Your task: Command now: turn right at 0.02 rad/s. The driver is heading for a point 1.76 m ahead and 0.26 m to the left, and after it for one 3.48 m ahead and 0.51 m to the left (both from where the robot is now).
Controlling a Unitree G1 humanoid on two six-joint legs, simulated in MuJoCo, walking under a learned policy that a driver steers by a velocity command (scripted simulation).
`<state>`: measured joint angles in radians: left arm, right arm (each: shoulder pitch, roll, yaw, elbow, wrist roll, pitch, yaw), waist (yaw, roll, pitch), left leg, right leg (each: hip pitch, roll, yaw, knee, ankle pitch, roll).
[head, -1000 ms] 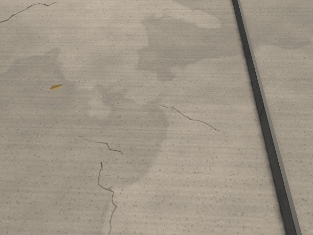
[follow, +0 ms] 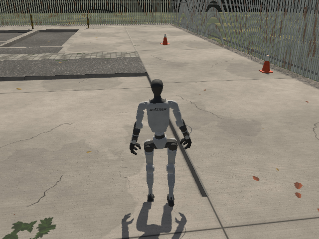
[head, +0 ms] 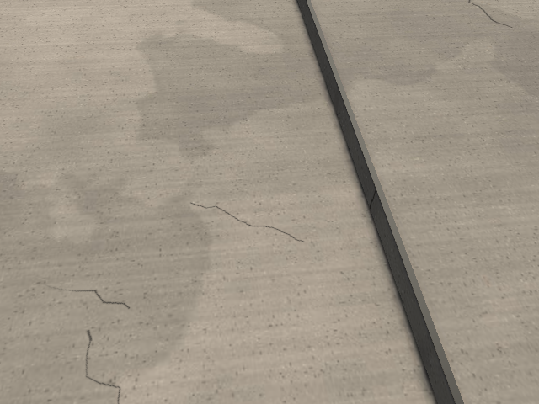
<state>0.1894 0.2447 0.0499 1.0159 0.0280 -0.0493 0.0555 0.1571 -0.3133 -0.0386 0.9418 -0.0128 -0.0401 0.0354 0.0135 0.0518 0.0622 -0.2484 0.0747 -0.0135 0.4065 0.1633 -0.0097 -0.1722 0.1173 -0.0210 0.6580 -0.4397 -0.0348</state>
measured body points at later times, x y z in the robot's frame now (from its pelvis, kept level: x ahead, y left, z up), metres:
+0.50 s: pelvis +0.05 -0.01 -0.06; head +0.05 -0.01 +0.39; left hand +0.17 +0.22 -0.21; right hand -0.04 -0.23 -0.22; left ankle +0.05 +0.09 -0.81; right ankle +0.09 -0.14 -0.74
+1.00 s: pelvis +0.21 -0.08 -0.06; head +0.23 -0.10 +0.38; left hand +0.11 +0.14 -0.20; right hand +0.35 -0.31 -0.21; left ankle +0.38 +0.05 -0.75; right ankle +0.12 -0.14 -0.81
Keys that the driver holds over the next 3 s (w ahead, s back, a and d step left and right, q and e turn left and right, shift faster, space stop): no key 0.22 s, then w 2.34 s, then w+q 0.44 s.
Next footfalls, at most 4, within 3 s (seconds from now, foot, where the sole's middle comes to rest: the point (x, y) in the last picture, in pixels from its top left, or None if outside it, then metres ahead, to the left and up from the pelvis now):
0.04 left None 0.09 0.09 -0.85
0.62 right None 0.16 -0.15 -0.85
1.16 left None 0.47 0.01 -0.85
1.72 right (330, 321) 0.77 -0.16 -0.85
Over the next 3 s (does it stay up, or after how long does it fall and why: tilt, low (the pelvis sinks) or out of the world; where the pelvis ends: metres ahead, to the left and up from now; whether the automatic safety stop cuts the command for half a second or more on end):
stays up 1.27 -0.08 -0.07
